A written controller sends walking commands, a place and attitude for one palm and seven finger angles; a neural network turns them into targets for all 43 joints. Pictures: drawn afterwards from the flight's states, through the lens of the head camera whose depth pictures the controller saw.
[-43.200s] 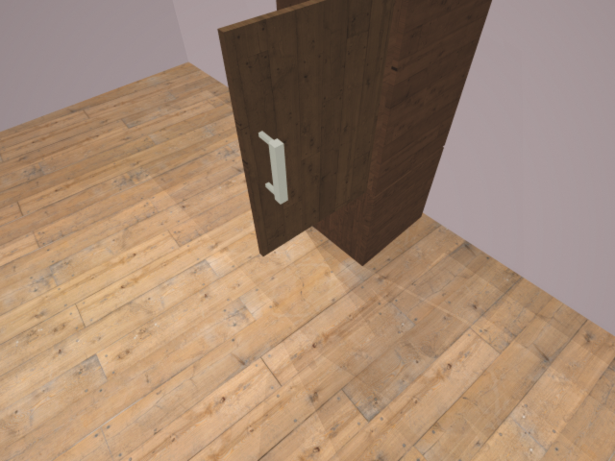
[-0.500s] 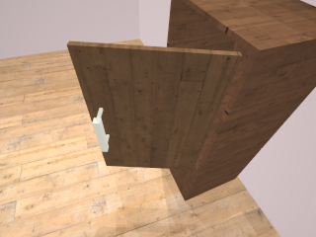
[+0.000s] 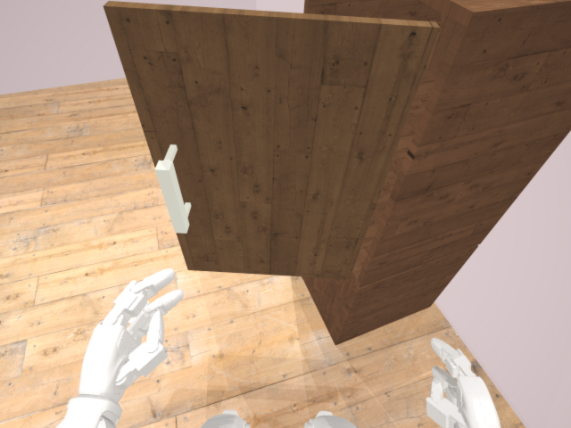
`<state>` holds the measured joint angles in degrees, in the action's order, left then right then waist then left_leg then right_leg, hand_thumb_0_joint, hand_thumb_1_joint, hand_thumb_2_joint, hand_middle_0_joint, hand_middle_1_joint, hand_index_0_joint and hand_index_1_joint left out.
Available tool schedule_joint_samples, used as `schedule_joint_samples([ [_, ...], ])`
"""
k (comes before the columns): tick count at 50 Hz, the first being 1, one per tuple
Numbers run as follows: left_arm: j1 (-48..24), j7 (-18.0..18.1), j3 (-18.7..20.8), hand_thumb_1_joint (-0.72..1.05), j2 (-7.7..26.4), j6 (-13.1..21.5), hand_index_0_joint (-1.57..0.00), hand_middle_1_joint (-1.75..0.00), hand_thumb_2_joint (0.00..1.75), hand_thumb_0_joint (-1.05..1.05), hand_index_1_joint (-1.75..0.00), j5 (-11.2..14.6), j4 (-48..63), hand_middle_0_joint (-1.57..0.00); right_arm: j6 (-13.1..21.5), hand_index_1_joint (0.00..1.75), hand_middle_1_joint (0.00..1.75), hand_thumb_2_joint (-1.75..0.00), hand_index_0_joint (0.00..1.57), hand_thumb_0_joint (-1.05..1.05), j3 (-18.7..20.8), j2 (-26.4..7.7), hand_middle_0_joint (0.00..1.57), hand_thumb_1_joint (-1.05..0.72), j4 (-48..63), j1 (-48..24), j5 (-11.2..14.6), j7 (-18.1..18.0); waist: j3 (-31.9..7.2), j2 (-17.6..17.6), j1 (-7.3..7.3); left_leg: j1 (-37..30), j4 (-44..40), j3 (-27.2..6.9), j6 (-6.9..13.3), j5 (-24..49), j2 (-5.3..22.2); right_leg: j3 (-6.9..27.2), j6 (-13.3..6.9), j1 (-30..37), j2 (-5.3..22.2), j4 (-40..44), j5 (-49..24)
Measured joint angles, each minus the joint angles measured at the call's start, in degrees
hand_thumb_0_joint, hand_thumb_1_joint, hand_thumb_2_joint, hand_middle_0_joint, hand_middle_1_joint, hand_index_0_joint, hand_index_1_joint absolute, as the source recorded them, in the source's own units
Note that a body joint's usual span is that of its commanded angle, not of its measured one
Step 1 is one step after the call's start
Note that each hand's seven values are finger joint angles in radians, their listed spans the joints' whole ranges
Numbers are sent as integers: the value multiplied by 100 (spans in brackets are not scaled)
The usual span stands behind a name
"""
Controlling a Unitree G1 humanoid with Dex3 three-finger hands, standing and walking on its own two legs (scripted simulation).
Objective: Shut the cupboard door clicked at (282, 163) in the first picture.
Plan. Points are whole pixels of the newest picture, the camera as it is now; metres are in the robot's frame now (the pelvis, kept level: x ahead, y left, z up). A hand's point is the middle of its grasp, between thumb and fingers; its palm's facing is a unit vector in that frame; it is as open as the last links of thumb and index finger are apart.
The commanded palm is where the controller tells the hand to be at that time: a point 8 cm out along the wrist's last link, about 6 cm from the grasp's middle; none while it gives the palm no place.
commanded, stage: raise the hand and make a fist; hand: left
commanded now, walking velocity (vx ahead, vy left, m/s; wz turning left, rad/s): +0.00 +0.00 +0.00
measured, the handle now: (177, 191) +0.49 +0.21 +0.04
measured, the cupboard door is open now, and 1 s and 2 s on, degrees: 66 66 66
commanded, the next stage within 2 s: bring the fist close to the handle in 1.56 s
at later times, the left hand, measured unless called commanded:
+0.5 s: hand (132, 335) +0.24 +0.21 +0.03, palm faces +0.06 -1.00 -0.01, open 4.1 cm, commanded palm +0.20 +0.25 +0.03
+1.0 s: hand (113, 336) +0.23 +0.23 +0.03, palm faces -0.02 -1.00 -0.01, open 3.0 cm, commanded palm +0.21 +0.29 +0.04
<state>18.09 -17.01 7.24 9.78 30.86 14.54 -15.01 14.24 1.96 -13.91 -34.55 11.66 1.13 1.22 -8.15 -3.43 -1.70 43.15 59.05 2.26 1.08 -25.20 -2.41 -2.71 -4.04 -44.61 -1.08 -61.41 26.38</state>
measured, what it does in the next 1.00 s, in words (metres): shifts its weight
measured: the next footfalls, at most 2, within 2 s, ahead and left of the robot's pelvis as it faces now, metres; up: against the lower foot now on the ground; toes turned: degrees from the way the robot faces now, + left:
none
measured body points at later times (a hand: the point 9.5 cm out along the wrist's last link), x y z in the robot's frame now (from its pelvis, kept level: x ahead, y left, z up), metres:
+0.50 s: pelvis +0.03 +0.02 -0.02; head +0.10 +0.02 +0.43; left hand +0.23 +0.26 +0.03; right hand +0.20 -0.20 -0.11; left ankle +0.04 +0.11 -0.67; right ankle +0.05 -0.07 -0.67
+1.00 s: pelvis +0.02 +0.05 -0.02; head +0.08 +0.07 +0.43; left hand +0.23 +0.29 +0.03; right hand +0.22 -0.16 -0.08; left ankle +0.04 +0.11 -0.67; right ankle +0.05 -0.07 -0.67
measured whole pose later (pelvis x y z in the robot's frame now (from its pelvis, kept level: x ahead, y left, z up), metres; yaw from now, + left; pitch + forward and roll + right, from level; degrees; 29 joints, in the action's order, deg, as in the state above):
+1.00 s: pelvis +0.02 +0.05 -0.02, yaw +1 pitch +15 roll -4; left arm 23.5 -13.5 5.7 13.8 19.8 14.6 3.8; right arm 8.9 -2.4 -13.0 -25.4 13.2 1.4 -1.6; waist -9.4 1.7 0.8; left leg 52.7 67.4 -0.3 4.6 -30.0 -2.7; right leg -5.2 -0.9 -50.3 -1.1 -63.1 28.3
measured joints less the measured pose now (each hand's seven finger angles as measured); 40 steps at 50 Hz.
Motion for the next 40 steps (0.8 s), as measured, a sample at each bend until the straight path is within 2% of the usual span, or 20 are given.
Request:
schedule_joint_samples([
  [2,325,-80,30,90,96,-137,-39,-51,90,0,-52,10,23,-40,-50,30,30,-90,20,1,63,-85,20,-91,342,-70,22,-14,44,-32,84,377,415,-101,-24,-131,38,-102,-37,-318,-43,-319,132],
  [5,866,187,74,90,214,-255,-45,-57,90,1,-58,36,377,-45,13,30,30,-90,20,1,119,-202,20,-91,631,-131,11,-85,63,0,230,848,887,-258,-73,-320,63,-280,-91,-691,-60,-657,280],
  [7,1138,414,81,90,281,-114,-48,-61,90,1,-61,74,887,-49,122,30,30,-90,19,1,103,-230,19,-91,651,-175,-14,-165,45,64,334,1087,1133,-372,-80,-424,70,-404,-129,-858,-68,-801,340],
  [9,1231,509,33,90,325,193,-52,-65,90,2,-65,152,1402,-52,234,30,30,-90,19,1,30,-224,19,-91,569,-241,-32,-230,18,169,411,1264,1327,-479,-85,-511,76,-515,-154,-964,-78,-898,403],
  [11,1105,431,-62,90,334,444,-55,-69,90,2,-69,214,1782,-56,294,30,30,-90,19,1,-87,-182,19,-91,466,-314,-40,-279,-10,303,444,1394,1468,-561,-80,-578,78,-599,-152,-1036,-86,-956,450],
  [13,814,235,-165,90,340,441,-59,-73,90,2,-73,209,1937,-59,267,30,30,-90,20,1,-212,-83,19,-91,390,-370,-27,-313,-33,417,432,1480,1541,-587,-71,-620,85,-625,-132,-1096,-95,-981,472],
  [15,484,3,-246,90,360,74,-62,-77,90,1,-77,158,1872,-63,141,30,30,-90,20,1,-312,69,20,-91,373,-368,26,-334,-31,471,389,1493,1515,-543,-55,-630,98,-579,-100,-1127,-105,-958,467],
  [18,196,-200,-278,90,388,-933,-68,-83,90,1,-83,100,1619,-68,-138,30,30,-90,20,1,-397,283,20,-91,447,-215,109,-344,3,495,290,1356,1308,-414,0,-604,111,-439,-53,-1051,-118,-802,414],
  [20,270,-114,-193,90,353,-1470,-72,-87,90,1,-87,123,1589,-72,-289,30,30,-90,20,2,-405,378,20,-91,499,-48,117,-341,6,496,211,1198,1106,-323,41,-573,112,-336,-1,-933,-123,-638,371],
  [22,491,122,-39,90,287,-1632,-75,-91,90,1,-91,164,1691,-76,-365,30,30,-90,20,2,-366,425,20,-90,508,136,90,-344,-5,487,179,1033,925,-249,77,-553,121,-249,42,-797,-138,-473,331],
  [24,748,383,105,90,218,-1435,-79,-95,90,2,-95,202,1862,-79,-361,30,30,-90,20,2,-294,415,20,-90,473,302,48,-337,-31,480,186,919,801,-210,111,-547,114,-201,74,-691,-138,-348,309],
  [26,948,552,188,90,179,-1040,-82,-99,90,2,-99,210,2023,-83,-328,30,30,-90,20,2,-233,341,20,-90,424,418,-1,-317,-66,479,208,904,768,-202,152,-553,85,-189,105,-664,-112,-306,315],
  [28,1030,578,182,90,168,-627,-86,-103,90,2,-103,193,2111,-87,-296,30,30,-90,20,2,-194,222,20,-90,380,454,-47,-292,-92,490,228,989,838,-213,196,-577,47,-205,138,-725,-75,-359,348],
  [30,1009,468,90,91,165,-369,-90,-107,90,1,-107,178,2092,-90,-287,30,30,-90,20,2,-171,94,20,-90,359,413,-62,-282,-99,509,235,1131,970,-227,236,-614,19,-227,171,-839,-44,-463,388],
  [32,907,290,-58,91,181,-341,-93,-111,90,1,-111,157,1985,-94,-294,30,30,-90,20,2,-156,-5,20,-90,377,325,-46,-299,-70,519,236,1261,1101,-230,268,-647,5,-239,199,-949,-26,-567,414],
  [35,766,115,-232,90,265,-591,-99,-117,90,1,-117,99,1862,-99,-333,30,30,-90,20,2,-143,-47,20,-91,477,197,-4,-344,-28,474,227,1361,1197,-202,309,-664,7,-219,233,-1046,-24,-643,413],
  [38,737,210,-229,90,391,-832,-105,-123,90,1,-123,75,2011,-105,-374,30,30,-90,20,2,-144,6,20,-91,613,130,7,-379,-10,426,221,1310,1173,-192,317,-651,19,-206,253,-987,-36,-591,376],
  [40,774,383,-143,90,428,-851,-108,-127,90,2,-127,117,2210,-109,-401,30,30,-90,20,2,-161,57,20,-91,690,114,7,-371,-16,426,227,1206,1100,-201,318,-626,23,-209,270,-870,-43,-492,337],
])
